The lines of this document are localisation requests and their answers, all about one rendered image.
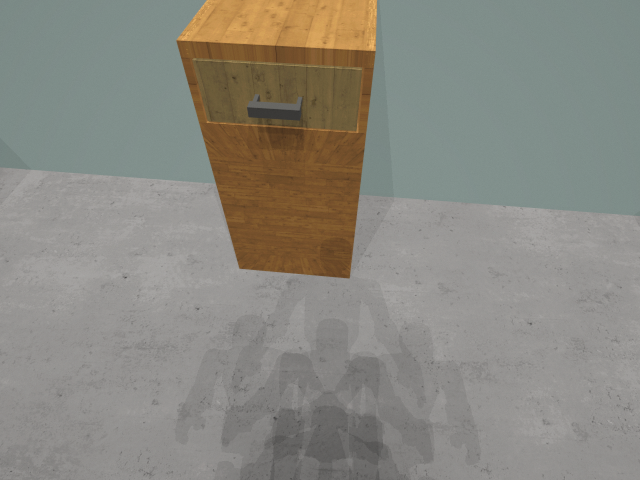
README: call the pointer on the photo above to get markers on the cabinet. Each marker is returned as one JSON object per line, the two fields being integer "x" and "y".
{"x": 289, "y": 194}

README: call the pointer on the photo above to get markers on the drawer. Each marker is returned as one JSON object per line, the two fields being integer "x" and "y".
{"x": 330, "y": 94}

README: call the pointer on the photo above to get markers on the handle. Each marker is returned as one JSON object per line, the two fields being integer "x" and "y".
{"x": 270, "y": 110}

